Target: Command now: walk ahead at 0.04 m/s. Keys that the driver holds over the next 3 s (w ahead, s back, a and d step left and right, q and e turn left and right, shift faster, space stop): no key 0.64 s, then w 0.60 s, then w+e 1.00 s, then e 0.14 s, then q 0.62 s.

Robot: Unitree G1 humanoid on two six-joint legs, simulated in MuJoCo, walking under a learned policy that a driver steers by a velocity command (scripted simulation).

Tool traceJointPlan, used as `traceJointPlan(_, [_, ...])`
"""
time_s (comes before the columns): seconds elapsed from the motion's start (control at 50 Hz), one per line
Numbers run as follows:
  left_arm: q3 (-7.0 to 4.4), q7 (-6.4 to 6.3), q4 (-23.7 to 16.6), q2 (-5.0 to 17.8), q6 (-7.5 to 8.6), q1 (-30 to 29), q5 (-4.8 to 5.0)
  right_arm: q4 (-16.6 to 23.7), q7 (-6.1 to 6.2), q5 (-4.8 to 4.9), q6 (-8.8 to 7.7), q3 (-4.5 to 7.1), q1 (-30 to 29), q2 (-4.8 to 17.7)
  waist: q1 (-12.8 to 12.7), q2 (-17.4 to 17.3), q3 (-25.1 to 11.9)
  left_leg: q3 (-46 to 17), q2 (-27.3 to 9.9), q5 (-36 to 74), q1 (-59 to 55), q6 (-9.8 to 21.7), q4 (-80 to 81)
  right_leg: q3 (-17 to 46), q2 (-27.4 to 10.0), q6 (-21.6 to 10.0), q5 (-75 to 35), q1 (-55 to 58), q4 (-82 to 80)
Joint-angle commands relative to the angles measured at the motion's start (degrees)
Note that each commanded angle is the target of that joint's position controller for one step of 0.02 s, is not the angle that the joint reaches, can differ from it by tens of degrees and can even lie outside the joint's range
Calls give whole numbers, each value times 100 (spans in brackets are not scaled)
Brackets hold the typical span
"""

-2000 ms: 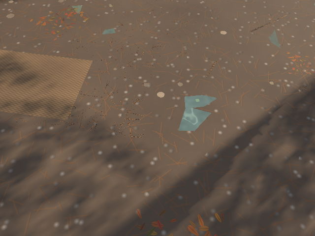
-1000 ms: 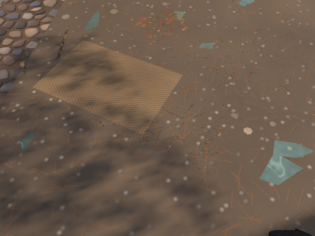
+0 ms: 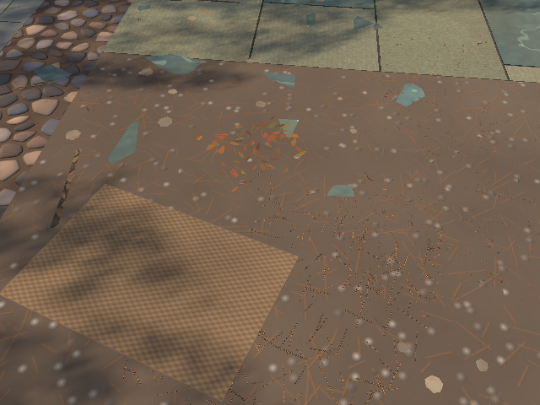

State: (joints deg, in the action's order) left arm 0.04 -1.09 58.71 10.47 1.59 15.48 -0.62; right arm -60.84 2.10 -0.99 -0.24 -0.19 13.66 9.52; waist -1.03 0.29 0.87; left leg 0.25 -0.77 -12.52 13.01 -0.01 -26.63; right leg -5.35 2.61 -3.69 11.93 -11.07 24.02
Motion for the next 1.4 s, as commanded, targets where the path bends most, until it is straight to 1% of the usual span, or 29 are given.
traceJointPlan(0.02, [-103, -48, 63, 486, -53, 500, 19, 23, -9, 58, -102, 64, 144, 531, -46, -465, 230, -713, -576, 452, 229, 252, 905, 762, -660, 22, -305, 341, -511])
traceJointPlan(0.04, [-120, -43, 73, 522, -59, 435, 6, -30, 18, 66, -104, 60, 226, 520, -19, -451, 245, -653, -509, 535, 122, 233, 897, 792, -713, -1, -379, 289, -507])
traceJointPlan(0.08, [-82, -50, 140, 391, -48, 434, 2, -123, 36, 76, -101, 60, 315, 482, 3, -307, 207, -624, -501, 699, -124, 254, 863, 804, -757, 20, -408, 189, -559])
traceJointPlan(0.14, [-72, -87, 255, 343, -49, 404, 12, -193, 39, 58, -94, 56, 355, 449, 40, -123, 211, -613, -514, 852, -235, 287, 841, 792, -758, 62, -437, 189, -593])
traceJointPlan(0.64, [0, -170, 752, 102, -106, 644, 5, -579, 68, 52, -43, 3, 680, 227, 80, -47, 385, -542, -428, 745, -289, 317, 908, 811, -828, 107, -433, 168, -574])
traceJointPlan(0.66, [8, -165, 779, 71, -106, 706, -2, -604, 65, 47, -39, -5, 743, 199, 81, -50, 266, -528, -378, 282, -329, 328, 960, 790, -780, 100, -32, 207, -615])
traceJointPlan(0.72, [-96, -127, 705, 240, -159, 752, -39, -529, 35, 25, 33, 124, 788, 445, 77, -108, 578, -568, -168, -2158, 149, 578, 796, 708, -493, -103, 2144, -244, -305])
traceJointPlan(0.76, [-103, -84, 582, 163, -154, 720, -54, -430, -5, 16, 39, 149, 866, 392, 118, -118, 1054, -880, -294, -2960, 496, 763, 807, 886, -517, -234, 2777, -745, -173])
traceJointPlan(0.78, [-98, -66, 518, 103, -118, 688, -61, -404, -16, 20, 11, 162, 949, 375, 155, -181, 1115, -1112, -412, -2999, 443, 852, 838, 937, -517, -258, 2655, -907, -21])
traceJointPlan(0.82, [-97, -13, 344, 21, -12, 483, -97, -414, -31, 18, -57, 236, 1243, 502, 295, -451, 935, -1776, -797, -2987, -100, 1084, 1176, 752, -366, -221, 1991, -1286, 468])
traceJointPlan(0.86, [-99, 62, 155, -21, 104, 260, -147, -476, -42, 3, -92, 362, 1487, 760, 368, -865, 804, -2569, -1413, -3161, -518, 1427, 1731, 214, -203, -147, 1233, -1529, 1168])
traceJointPlan(0.9, [-138, 114, 63, 47, 197, 287, -118, -391, -60, 15, -124, 402, 1298, 760, 218, -689, 844, -2534, -1470, -3010, -105, 1451, 1776, 256, -291, -196, 1251, -1159, 1154])
traceJointPlan(0.94, [-148, 126, 288, -73, 277, 1100, -55, -189, -76, 70, -157, 409, 700, 689, -281, -505, 905, -1836, -1045, -2581, 914, 1182, 1270, 256, -204, -286, 1083, 244, 251])
traceJointPlan(0.96, [-202, 81, 503, 55, 315, 1787, -52, 14, -96, 82, -214, 377, 244, 534, -600, -30, 872, -1175, -588, -2074, 1838, 917, 486, 798, -474, -369, 1156, 1381, -334])
traceJointPlan(0.98, [-365, 14, 678, 612, 344, 2514, -50, 304, -147, 119, -307, 269, -159, 139, -879, 1316, 753, 29, 304, -1457, 2873, 561, -1324, 2726, -1553, -702, 2329, 2199, -1362])
traceJointPlan(1.0, [-458, 6, 786, 884, 298, 2822, -40, 470, -190, -96, -363, 314, -295, 388, -831, 1411, 902, 354, 302, -1684, 3570, 529, -2551, 3777, -2410, -1024, 1811, 2377, -1617])
traceJointPlan(1.02, [-388, -1, 663, 606, 281, 2426, -78, 410, -228, -204, -384, 362, -278, 534, -540, 482, 969, 85, 11, -1424, 3588, 562, -3187, 3437, -2342, -1025, 1173, 2097, -1430])
traceJointPlan(1.04, [-349, 9, 526, 499, 296, 2056, -88, 330, -272, -148, -409, 341, -96, 374, -305, 205, 889, 4, -111, -1047, 3416, 543, -3386, 2975, -2139, -922, 597, 1870, -1422])
traceJointPlan(1.06, [-326, 10, 431, 457, 323, 1785, -94, 310, -321, -102, -422, 338, -64, 311, -156, 146, 814, -11, -213, -707, 3286, 505, -3429, 2593, -1955, -829, 359, 1735, -1520])
traceJointPlan(1.1, [-251, -4, 406, 307, 393, 1618, -52, 352, -384, -99, -367, 365, -148, 336, -16, 314, 731, 153, -236, -272, 3124, 389, -3313, 1872, -1601, -670, -713, 1611, -1600])
traceJointPlan(1.16, [-180, -9, 512, 242, 444, 1831, -30, 594, -394, -87, -270, 342, -644, 256, -2, 448, 700, 490, -79, 122, 3011, 300, -2931, 1180, -1329, -598, -2418, 1435, -1473])
traceJointPlan(1.22, [-137, -22, 507, 284, 464, 1786, -38, 951, -401, -29, -244, 237, -1473, 123, -87, 546, 879, 761, 79, 559, 2414, 312, -1654, 800, -1144, -551, -2976, 955, -1529])
traceJointPlan(1.26, [-143, -36, 547, 395, 487, 1861, -34, 1088, -378, 1, -229, 221, -1693, 200, -117, 677, 864, 908, 228, 673, 1754, 439, -1057, 799, -1224, -541, -3615, 843, -1470])
traceJointPlan(1.3, [-168, -38, 534, 570, 518, 1705, -29, 1063, -299, 17, -242, 301, -1303, 450, 166, 702, 570, 856, 414, 623, 1022, 642, -845, 817, -1343, -495, -5054, 1036, -866])
traceJointPlan(1.32, [-192, -44, 506, 659, 521, 1594, -28, 917, -251, 26, -275, 370, -762, 605, 416, 686, 263, 778, 514, 542, 493, 737, -750, 818, -1347, -453, -5619, 1178, -251])
traceJointPlan(1.34, [-211, -35, 467, 731, 503, 1445, -3, 655, -204, 26, -329, 455, 85, 749, 791, 600, -172, 697, 533, 694, -406, 832, -397, 784, -1268, -393, -5549, 1097, 713])
traceJointPlan(1.36, [-208, -7, 404, 707, 492, 1357, 26, 425, -149, -59, -387, 561, 909, 990, 1125, 478, -605, 280, 92, 598, -1639, 929, -153, 748, -1059, -353, -4361, 352, 1915])
traceJointPlan(1.38, [-131, 26, 248, 278, 475, 1583, 13, 368, -126, -210, -422, 685, 1609, 1543, 1103, -362, -1371, -1490, -1508, -438, -2739, 1102, -13, 528, -582, -344, -1145, -607, 3721])
traceJointPlan(1.4, [-166, 41, 274, 23, 385, 2188, 215, 444, -200, -163, -357, 716, 1324, 1636, 677, -1222, -1799, -4080, -2569, -1270, -3121, 1811, 1116, 666, 207, -248, 1667, -1964, 5472])
